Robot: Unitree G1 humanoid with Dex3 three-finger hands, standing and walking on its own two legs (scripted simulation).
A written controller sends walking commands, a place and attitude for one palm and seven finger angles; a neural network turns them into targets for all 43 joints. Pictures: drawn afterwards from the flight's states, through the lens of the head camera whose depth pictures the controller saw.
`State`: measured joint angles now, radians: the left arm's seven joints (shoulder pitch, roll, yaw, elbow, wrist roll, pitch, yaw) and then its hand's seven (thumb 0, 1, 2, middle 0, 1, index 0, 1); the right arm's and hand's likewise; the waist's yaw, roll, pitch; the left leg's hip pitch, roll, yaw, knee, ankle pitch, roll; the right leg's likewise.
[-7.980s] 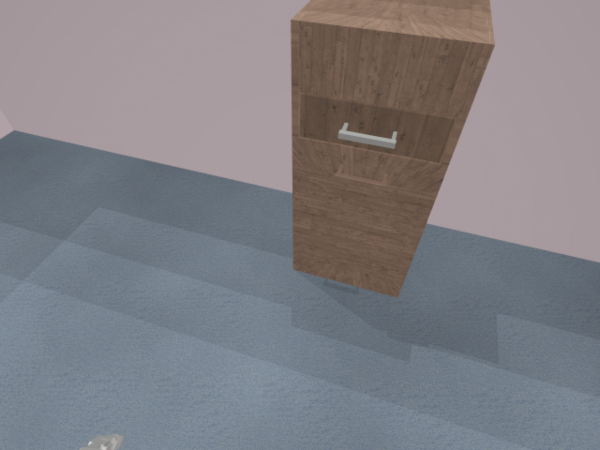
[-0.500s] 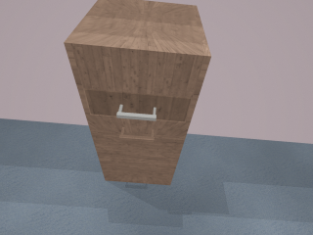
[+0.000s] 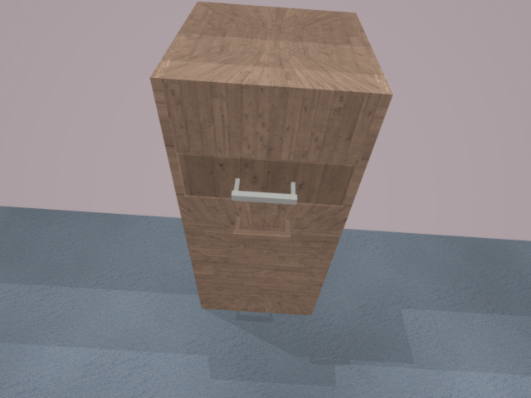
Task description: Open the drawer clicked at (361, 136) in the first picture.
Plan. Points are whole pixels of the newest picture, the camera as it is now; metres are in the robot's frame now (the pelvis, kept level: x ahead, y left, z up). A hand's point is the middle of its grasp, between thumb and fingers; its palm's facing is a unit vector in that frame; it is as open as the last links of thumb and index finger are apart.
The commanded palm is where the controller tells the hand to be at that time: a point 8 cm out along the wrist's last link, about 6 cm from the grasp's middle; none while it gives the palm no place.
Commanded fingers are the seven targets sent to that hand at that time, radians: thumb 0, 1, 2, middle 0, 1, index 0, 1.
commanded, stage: come to a stop and stand still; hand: left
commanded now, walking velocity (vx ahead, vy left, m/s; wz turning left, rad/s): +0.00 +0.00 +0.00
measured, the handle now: (264, 191) +0.55 +0.05 -0.05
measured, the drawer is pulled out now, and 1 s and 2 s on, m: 0.00 0.00 0.00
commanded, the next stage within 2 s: none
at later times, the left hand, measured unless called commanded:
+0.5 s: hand out of the picture +0.00 +0.31 -0.20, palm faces +0.04 -0.98 -0.18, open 7.4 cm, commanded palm none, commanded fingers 0.00 0.90 0.90 -0.20 -0.30 -0.20 -0.30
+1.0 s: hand out of the picture +0.09 +0.21 -0.16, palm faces -0.02 -0.99 -0.12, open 7.3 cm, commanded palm none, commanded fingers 0.00 0.90 0.90 -0.20 -0.30 -0.20 -0.30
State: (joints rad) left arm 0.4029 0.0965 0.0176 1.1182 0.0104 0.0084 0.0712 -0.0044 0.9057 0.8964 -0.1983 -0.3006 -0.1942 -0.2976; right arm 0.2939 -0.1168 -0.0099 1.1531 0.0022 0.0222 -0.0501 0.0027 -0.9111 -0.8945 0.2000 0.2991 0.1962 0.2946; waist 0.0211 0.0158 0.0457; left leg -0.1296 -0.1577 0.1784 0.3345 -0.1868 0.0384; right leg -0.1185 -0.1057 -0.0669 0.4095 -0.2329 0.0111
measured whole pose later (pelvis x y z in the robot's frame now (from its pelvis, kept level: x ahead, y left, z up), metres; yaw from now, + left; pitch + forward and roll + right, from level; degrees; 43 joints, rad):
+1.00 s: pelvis -0.01 +0.07 +0.00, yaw +0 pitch +0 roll -1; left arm 0.13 0.09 0.01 1.01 -0.01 -0.02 0.03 -0.02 0.92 0.90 -0.20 -0.30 -0.20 -0.30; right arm 0.40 -0.10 -0.02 1.11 0.00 -0.01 -0.05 0.00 -0.91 -0.89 0.20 0.30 0.20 0.29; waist -0.07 0.02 0.06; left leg -0.17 -0.03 -0.06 0.53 -0.35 0.02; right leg -0.26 0.02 -0.02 0.48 -0.21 -0.01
